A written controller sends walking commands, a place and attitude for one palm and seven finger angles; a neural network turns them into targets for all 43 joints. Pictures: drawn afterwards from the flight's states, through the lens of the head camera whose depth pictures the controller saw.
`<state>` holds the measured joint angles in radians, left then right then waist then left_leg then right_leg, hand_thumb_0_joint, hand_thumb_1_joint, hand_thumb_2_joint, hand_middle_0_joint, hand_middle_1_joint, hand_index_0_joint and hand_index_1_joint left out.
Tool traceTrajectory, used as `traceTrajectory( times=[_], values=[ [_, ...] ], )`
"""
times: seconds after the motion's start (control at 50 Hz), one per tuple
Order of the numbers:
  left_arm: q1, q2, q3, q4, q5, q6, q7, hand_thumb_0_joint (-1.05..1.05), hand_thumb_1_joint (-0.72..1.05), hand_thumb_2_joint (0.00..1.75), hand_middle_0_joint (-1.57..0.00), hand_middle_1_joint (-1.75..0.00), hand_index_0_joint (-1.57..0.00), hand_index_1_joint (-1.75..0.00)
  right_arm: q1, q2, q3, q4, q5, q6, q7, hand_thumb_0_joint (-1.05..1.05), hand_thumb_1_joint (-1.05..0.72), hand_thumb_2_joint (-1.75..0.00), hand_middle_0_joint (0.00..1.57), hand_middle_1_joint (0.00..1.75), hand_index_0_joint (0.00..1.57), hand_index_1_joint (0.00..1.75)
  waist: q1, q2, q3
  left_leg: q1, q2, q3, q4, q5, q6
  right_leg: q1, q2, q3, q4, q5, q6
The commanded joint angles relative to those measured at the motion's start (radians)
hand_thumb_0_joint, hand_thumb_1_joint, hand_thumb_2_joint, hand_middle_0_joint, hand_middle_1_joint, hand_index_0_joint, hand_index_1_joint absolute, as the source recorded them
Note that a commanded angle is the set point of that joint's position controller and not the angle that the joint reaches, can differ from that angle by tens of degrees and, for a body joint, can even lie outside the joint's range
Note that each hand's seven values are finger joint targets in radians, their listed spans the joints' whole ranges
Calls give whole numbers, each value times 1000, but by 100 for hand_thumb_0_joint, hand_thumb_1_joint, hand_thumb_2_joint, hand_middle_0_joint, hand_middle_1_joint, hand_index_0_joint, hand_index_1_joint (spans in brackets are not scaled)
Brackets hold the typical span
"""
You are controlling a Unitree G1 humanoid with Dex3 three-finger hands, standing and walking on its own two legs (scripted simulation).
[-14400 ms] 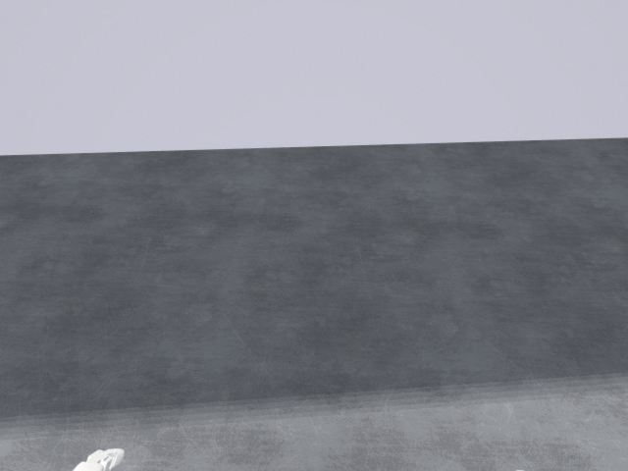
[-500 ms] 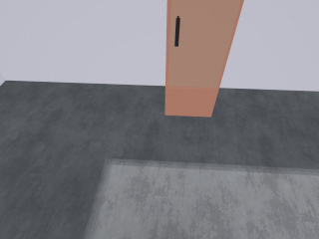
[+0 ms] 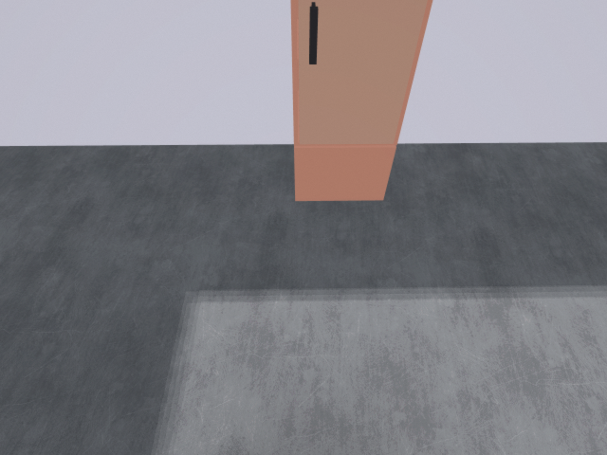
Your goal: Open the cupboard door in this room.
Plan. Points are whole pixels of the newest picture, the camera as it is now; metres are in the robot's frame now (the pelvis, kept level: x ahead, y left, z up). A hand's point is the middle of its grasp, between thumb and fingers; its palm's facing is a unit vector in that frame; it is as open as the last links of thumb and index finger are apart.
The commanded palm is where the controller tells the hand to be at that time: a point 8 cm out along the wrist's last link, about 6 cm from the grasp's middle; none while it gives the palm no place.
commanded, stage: walk to a spot facing it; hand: left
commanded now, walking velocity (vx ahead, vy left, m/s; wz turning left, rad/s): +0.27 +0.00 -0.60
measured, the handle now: (313, 33) +1.20 +0.05 +0.00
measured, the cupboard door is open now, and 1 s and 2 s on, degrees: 0 0 0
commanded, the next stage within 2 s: turn to face it in 1.18 s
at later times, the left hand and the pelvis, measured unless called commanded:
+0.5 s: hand (264, 343) +0.32 +0.10 -0.16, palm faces -0.31 -0.92 -0.24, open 7.4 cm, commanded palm none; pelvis +0.11 -0.05 -0.02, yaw -17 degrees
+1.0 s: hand (267, 313) +0.39 +0.10 -0.18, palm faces -0.39 -0.90 -0.20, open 7.4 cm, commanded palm none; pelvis +0.31 -0.08 -0.01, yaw -31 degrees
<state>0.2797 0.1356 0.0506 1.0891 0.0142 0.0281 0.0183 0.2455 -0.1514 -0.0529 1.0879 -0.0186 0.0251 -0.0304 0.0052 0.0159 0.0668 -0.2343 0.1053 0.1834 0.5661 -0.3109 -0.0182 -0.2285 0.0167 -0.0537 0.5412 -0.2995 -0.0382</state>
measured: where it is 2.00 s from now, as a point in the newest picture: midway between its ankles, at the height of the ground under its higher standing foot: (365, 406)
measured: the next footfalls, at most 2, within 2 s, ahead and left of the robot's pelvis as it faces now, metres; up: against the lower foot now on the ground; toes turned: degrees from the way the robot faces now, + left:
right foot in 0.50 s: +0.21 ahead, -0.19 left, +0.00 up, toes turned -26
left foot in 0.94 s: +0.44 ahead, -0.03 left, +0.00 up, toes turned -22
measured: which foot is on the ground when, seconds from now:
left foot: down 0.00-0.50, up 0.52-0.92, down 0.94-1.00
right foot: down 0.00-0.08, up 0.10-0.48, down 0.50-0.94, up 0.96-1.00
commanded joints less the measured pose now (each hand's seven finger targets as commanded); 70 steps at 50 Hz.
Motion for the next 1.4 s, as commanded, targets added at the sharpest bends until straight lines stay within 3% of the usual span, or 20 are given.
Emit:
traceTrajectory(
  times=[0.0,0.04,0.06,0.08,0.16,0.38,0.44,0.46,0.48,0.52,0.6,0.8,0.88,0.9,0.92,0.94,1.06,1.32,1.36,1.38],
  values=[
    [-18,184,49,-98,10,-10,-8,0,90,90,-20,-30,-20,-30,66,-93,-24,-79,-1,-28,0,0,-90,-90,20,30,20,30,-19,-101,19,33,3,-56,-11,-163,13,-186,-187,308,-246,-286,-83],
    [-79,149,46,-141,7,-13,-23,0,90,90,-20,-30,-20,-30,139,-143,-34,-71,-8,-45,-3,0,-90,-90,20,30,20,30,-70,82,27,186,122,-227,-206,-283,65,-371,-56,173,-21,-290,-28],
    [-116,101,39,-174,7,-15,-32,0,90,90,-20,-30,-20,-30,202,-212,-49,-61,-15,-55,-6,0,-90,-90,20,30,20,30,-97,289,23,242,311,-442,-395,-455,136,-484,31,1,289,-229,15],
    [-174,121,44,-201,14,-15,-37,0,90,90,-20,-30,-20,-30,207,-216,-52,-66,-8,-66,-7,0,-90,-90,20,30,20,30,-96,238,34,221,418,-488,-453,-415,178,-518,-56,32,484,-224,19],
    [-169,97,45,-210,20,-15,-59,0,90,90,-20,-30,-20,-30,135,-169,-33,-87,-15,-89,-6,0,-90,-90,20,30,20,30,-40,47,47,221,330,-213,-389,-30,147,-529,-139,30,597,-59,58],
    [-247,98,40,-266,17,-15,-70,0,90,90,-20,-30,-20,-30,136,-203,-56,-93,-17,-84,16,0,-90,-90,20,30,20,30,-30,135,37,244,288,109,-258,365,88,-325,-94,-107,212,40,36],
    [33,174,65,-186,18,-42,-66,0,90,90,-20,-30,-20,-30,79,-250,-64,-127,-8,-79,23,0,-90,-90,20,30,20,30,119,62,-122,170,230,204,191,684,35,87,15,-189,47,64,-13],
    [177,295,92,-146,22,-58,-56,0,90,90,-20,-30,-20,-30,83,-207,-53,-156,7,-76,35,0,-90,-90,20,30,20,30,187,-133,-229,-96,165,166,497,349,-3,396,-129,15,-22,102,-62],
    [261,411,108,-122,5,-67,-36,0,90,90,-20,-30,-20,-30,39,-126,-32,-221,15,-78,40,0,-90,-90,20,30,20,30,190,-338,-293,-404,-3,52,800,-281,-50,526,-396,535,-122,357,-170],
    [112,393,95,-171,-13,-53,-23,0,90,90,-20,-30,-20,-30,-48,-129,-31,-246,14,-64,28,0,-90,-90,20,30,20,30,117,-194,-171,-484,43,-164,937,-180,-35,303,-433,599,-244,90,-199],
    [-101,257,51,-220,7,-70,-16,0,90,90,-20,-30,-20,-30,20,-139,-31,-188,-16,-41,36,0,-90,-90,20,30,20,30,-16,-111,-70,-292,82,-146,683,13,-53,-69,-272,302,-304,-61,-116],
    [25,251,46,-143,8,-87,-26,0,90,90,-20,-30,-20,-30,-180,-120,-10,-264,-4,-63,50,0,-90,-90,20,30,20,30,38,-140,-30,-236,-1,-113,171,51,-54,20,-238,284,-279,138,-135],
    [-13,246,51,-147,1,-75,-23,0,90,90,-20,-30,-20,-30,-75,-162,-22,-230,1,-87,33,0,-90,-90,20,30,20,30,-25,-57,-67,101,-27,-106,-81,120,-44,-94,-187,264,-118,171,-83],
    [-23,208,46,-163,-3,-73,-28,0,90,90,-20,-30,-20,-30,60,-229,-35,-192,-7,-98,21,0,-90,-90,20,30,20,30,-84,82,-140,307,70,-211,-173,79,-12,-194,-97,195,89,146,-38],
    [5,148,32,-180,-11,-74,-41,0,90,90,-20,-30,-20,-30,182,-339,-58,-164,-22,-100,19,0,-90,-90,20,30,20,30,-114,336,-221,485,358,-518,-235,99,90,-409,24,29,403,-236,25],
    [-26,166,29,-194,-1,-79,-38,0,90,90,-20,-30,-20,-30,208,-341,-53,-157,-17,-87,16,0,-90,-90,20,30,20,30,-126,278,-199,438,442,-590,-268,111,159,-478,-14,64,587,-321,29],
    [-34,125,34,-161,8,-26,-55,0,90,90,-20,-30,-20,-30,60,-175,-8,-166,-5,-100,6,0,-90,-90,20,30,20,30,-6,130,-64,153,256,-119,-243,632,92,-384,-104,29,714,-40,81],
    [-139,107,17,-211,14,-21,-37,0,90,90,-20,-30,-20,-30,109,-205,-36,-100,-11,-58,8,0,-90,-90,20,30,20,30,-9,145,-62,136,244,15,-59,714,85,-102,-52,-77,87,80,48],
    [54,226,31,-132,24,-56,-13,0,90,90,-20,-30,-20,-30,149,-150,-17,-88,5,-59,18,0,-90,-90,20,30,20,30,72,-86,-233,-57,139,41,244,400,4,306,-211,66,-61,566,15],
    [109,288,33,-96,12,-74,-3,0,90,90,-20,-30,-20,-30,148,-80,6,-105,16,-54,20,0,-90,-90,20,30,20,30,75,-249,-292,-226,15,-4,420,-279,-31,418,-441,263,-27,1067,-94]
  ],
)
